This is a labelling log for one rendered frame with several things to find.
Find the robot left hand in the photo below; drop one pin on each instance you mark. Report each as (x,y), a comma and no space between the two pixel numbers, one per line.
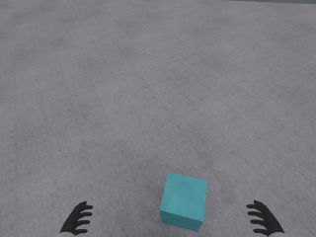
(71,223)

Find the carton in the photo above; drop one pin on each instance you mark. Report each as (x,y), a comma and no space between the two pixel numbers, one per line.
(183,201)

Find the robot right hand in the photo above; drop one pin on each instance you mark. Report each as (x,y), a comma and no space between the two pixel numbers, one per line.
(270,222)

